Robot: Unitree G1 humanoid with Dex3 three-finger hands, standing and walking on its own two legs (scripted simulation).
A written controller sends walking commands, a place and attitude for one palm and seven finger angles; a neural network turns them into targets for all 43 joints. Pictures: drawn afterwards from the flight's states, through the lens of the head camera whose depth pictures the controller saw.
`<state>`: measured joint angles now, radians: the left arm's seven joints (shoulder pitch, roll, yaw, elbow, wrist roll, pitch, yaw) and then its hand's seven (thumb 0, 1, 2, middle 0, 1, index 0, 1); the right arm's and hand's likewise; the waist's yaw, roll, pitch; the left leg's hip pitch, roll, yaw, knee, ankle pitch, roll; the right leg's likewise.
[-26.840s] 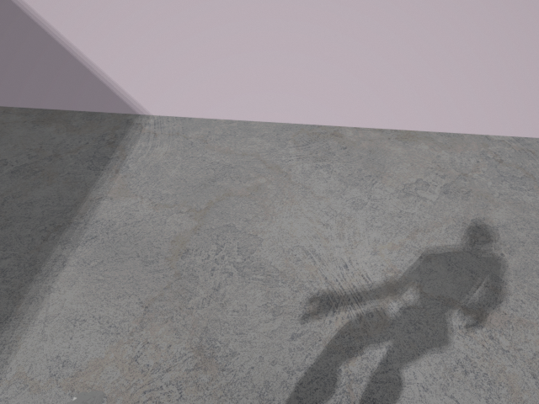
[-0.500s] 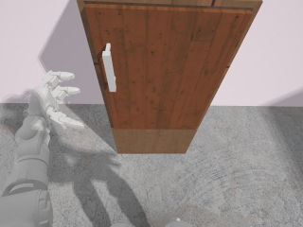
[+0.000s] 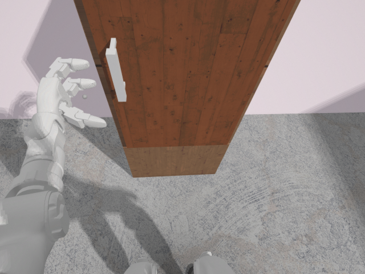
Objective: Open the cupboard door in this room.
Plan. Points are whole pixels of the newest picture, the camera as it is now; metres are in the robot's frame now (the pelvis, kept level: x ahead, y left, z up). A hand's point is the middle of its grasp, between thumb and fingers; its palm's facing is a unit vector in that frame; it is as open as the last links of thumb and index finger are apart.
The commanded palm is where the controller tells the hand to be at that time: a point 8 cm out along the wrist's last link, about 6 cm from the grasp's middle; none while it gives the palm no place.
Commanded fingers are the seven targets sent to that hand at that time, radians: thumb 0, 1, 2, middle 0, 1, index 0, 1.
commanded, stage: move the hooked fingers beside the handle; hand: left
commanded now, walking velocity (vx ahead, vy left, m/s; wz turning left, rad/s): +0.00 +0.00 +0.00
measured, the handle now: (118, 72) +0.56 +0.13 +0.08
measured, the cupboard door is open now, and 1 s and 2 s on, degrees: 0 0 0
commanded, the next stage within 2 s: slide the fingers in behind the handle in 0.90 s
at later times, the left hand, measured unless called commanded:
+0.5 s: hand (86, 91) +0.50 +0.20 +0.08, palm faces +0.01 -1.00 -0.01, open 14.0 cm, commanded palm +0.47 +0.24 +0.08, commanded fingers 0.00 -0.50 0.30 -0.30 -1.20 -0.30 -1.20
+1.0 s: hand (86, 94) +0.49 +0.20 +0.08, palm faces +0.00 -1.00 -0.01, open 14.0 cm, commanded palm +0.47 +0.23 +0.08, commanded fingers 0.00 -0.50 0.30 -0.30 -1.20 -0.30 -1.20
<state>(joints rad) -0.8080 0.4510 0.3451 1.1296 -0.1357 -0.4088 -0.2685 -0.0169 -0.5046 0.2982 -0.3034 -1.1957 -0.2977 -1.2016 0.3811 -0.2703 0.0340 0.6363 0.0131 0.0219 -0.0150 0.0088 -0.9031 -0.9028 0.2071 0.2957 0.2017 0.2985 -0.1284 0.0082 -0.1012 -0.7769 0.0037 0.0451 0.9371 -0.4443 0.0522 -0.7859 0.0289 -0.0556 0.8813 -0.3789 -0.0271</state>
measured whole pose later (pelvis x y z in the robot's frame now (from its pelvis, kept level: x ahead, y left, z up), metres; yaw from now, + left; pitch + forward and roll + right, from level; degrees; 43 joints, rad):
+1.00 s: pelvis +0.01 +0.01 +0.00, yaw +0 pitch +18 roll -3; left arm -0.83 0.45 0.34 1.13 -0.13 -0.40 -0.25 -0.02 -0.50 0.30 -0.30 -1.20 -0.30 -1.20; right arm 0.38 -0.26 0.04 0.61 0.01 0.07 0.00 0.01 -0.90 -0.90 0.21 0.30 0.20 0.30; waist -0.13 0.01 -0.11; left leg -0.81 0.01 0.04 0.96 -0.47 0.06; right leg -0.81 0.03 -0.06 0.89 -0.39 -0.02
